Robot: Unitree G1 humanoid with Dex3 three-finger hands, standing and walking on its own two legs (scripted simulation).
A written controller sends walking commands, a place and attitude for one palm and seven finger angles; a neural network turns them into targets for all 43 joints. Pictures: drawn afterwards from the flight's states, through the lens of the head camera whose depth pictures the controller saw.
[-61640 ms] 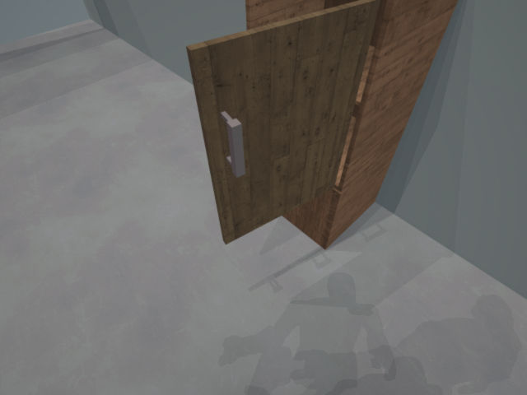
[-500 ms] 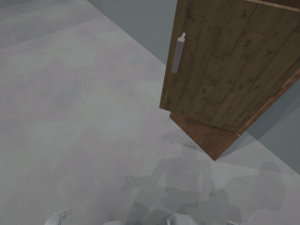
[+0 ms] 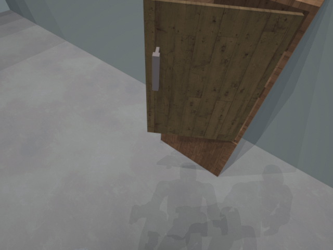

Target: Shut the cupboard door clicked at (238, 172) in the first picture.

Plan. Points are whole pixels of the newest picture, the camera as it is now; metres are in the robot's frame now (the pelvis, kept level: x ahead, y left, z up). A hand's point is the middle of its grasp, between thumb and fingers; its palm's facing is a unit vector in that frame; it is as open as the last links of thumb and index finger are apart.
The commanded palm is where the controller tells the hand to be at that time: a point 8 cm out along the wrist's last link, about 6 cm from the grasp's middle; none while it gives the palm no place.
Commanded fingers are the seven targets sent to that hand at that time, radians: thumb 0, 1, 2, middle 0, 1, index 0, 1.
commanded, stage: take the last steps up to it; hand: left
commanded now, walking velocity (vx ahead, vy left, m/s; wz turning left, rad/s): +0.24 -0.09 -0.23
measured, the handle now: (156, 69) +0.64 +0.06 +0.06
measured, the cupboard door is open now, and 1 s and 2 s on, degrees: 31 31 31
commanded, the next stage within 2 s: come to a stop and stand still in 0.66 s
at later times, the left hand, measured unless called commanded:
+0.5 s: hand out of the picture +0.10 +0.15 -0.16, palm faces -0.07 -0.98 -0.18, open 7.4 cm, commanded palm none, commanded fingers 0.00 0.90 0.90 -0.20 -0.30 -0.20 -0.30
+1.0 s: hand (131, 203) +0.27 +0.11 -0.16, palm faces -0.13 -0.97 -0.22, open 7.3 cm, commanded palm none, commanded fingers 0.00 0.90 0.90 -0.20 -0.30 -0.20 -0.30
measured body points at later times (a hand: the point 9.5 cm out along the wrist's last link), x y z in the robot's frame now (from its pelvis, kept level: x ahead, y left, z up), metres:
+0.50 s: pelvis +0.05 -0.03 +0.02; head +0.07 -0.03 +0.47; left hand +0.10 +0.20 -0.14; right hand +0.02 -0.28 -0.13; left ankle +0.07 +0.08 -0.68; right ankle +0.00 -0.14 -0.72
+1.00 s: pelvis +0.17 -0.06 +0.01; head +0.20 -0.08 +0.46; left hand +0.28 +0.16 -0.14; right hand +0.12 -0.28 -0.16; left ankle +0.15 +0.08 -0.72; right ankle +0.17 -0.19 -0.72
